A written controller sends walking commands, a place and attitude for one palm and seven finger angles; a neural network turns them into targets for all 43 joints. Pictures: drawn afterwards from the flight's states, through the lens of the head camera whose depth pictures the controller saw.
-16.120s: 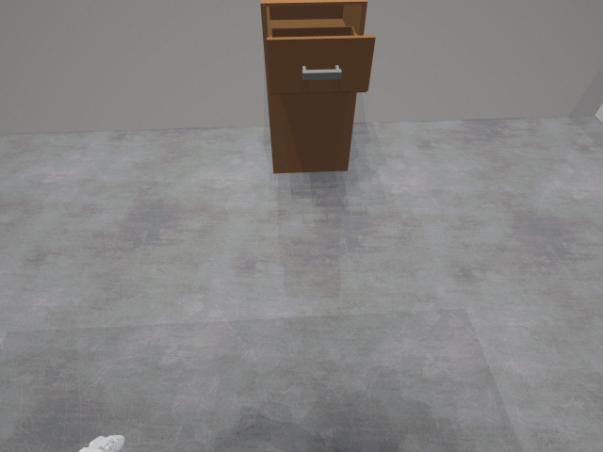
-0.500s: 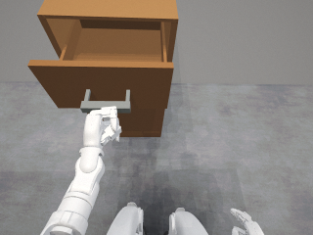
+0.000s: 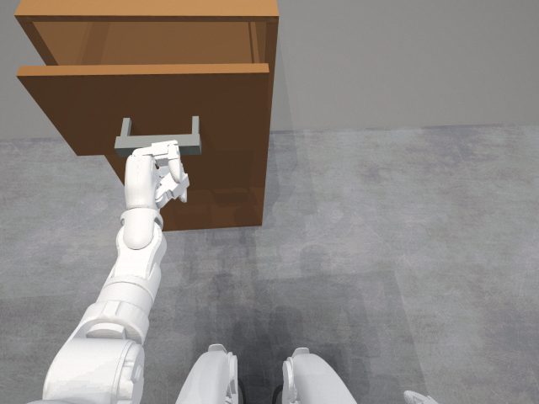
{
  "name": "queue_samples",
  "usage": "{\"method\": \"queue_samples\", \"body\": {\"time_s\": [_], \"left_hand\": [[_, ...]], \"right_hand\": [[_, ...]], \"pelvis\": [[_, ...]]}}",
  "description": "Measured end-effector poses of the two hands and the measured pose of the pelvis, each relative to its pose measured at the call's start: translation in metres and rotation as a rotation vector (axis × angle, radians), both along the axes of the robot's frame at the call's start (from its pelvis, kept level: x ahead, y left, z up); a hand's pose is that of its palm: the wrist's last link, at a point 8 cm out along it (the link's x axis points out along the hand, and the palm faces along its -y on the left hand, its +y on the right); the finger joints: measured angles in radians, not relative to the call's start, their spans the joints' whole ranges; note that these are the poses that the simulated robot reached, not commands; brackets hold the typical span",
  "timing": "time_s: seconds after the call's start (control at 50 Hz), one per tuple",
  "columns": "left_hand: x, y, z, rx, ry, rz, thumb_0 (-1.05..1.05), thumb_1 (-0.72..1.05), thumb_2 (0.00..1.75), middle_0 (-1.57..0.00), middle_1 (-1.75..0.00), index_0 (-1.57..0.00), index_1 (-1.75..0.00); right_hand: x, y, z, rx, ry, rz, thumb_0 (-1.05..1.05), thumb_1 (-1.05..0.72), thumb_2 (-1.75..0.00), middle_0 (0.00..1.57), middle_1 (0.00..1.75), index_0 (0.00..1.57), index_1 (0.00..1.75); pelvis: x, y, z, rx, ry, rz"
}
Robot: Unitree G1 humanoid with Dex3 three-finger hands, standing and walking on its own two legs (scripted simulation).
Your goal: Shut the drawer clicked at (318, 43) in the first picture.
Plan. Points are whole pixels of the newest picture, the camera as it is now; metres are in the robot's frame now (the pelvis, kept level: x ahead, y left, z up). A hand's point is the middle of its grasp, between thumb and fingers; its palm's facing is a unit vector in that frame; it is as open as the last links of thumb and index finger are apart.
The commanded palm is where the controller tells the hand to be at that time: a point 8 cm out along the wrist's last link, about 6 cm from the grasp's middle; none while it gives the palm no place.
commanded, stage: push the drawer shut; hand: left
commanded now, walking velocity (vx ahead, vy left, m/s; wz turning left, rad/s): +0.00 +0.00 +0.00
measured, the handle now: (160, 134) +0.52 +0.16 +0.04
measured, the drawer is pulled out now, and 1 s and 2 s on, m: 0.11 0.00 0.00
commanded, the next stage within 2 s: pull the fist back off the drawer in 1.12 s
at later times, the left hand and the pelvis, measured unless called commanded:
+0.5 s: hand (185, 141) +0.51 +0.12 +0.03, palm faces +0.06 -1.00 -0.04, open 3.2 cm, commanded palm +0.50 +0.16 +0.04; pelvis +0.01 +0.00 -0.01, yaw -1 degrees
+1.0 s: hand (187, 120) +0.56 +0.12 +0.03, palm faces +0.06 -1.00 -0.04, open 3.1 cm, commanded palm +0.56 +0.15 +0.04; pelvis +0.00 +0.01 -0.02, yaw -2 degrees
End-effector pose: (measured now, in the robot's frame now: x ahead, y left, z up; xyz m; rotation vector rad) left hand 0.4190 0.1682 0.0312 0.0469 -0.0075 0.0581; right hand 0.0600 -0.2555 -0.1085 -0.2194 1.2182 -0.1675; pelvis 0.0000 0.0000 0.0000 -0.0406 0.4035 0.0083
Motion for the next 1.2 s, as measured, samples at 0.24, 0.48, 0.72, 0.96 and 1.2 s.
{"method": "queue_samples", "body": {"time_s": [0.24,0.48,0.72,0.96,1.2], "left_hand": [[0.037,0.004,0.001,-0.005,0.013,0.0,0.01,0.85,0.92,-1.4,-1.6,-1.4,-1.6],[0.067,0.004,0.002,-0.011,0.015,0.005,0.02,0.86,0.92,-1.39,-1.6,-1.4,-1.6],[0.092,0.003,0.002,-0.012,0.022,0.008,0.02,0.87,0.93,-1.39,-1.6,-1.4,-1.6],[0.115,0.004,0.002,-0.009,0.022,0.001,0.02,0.86,0.96,-1.39,-1.6,-1.4,-1.6],[0.117,0.008,-0.003,-0.002,0.034,0.01,-0.06,0.76,1.05,-1.39,-1.6,-1.4,-1.6]], "right_hand": [[-0.026,-0.001,-0.001,-0.008,0.069,-0.04,0.0,-0.91,-0.9,0.2,0.3,0.2,0.3],[-0.051,0.004,-0.001,-0.007,0.162,-0.072,0.0,-0.91,-0.9,0.2,0.3,0.2,0.3],[-0.071,0.01,0.001,-0.011,0.23,-0.095,0.0,-0.91,-0.9,0.2,0.3,0.2,0.3],[-0.094,0.012,0.003,-0.022,0.296,-0.113,0.0,-0.91,-0.9,0.2,0.3,0.2,0.3],[-0.11,0.009,0.003,-0.057,0.297,-0.094,0.0,-0.91,-0.9,0.2,0.3,0.21,0.3]], "pelvis": [[0.002,0.0,-0.003,-0.004,0.029,-0.01],[0.005,0.005,-0.006,-0.015,0.062,-0.014],[0.007,0.008,-0.009,-0.028,0.087,-0.013],[0.005,0.008,-0.015,-0.042,0.117,-0.012],[-0.009,0.005,-0.024,-0.061,0.131,0.009]]}}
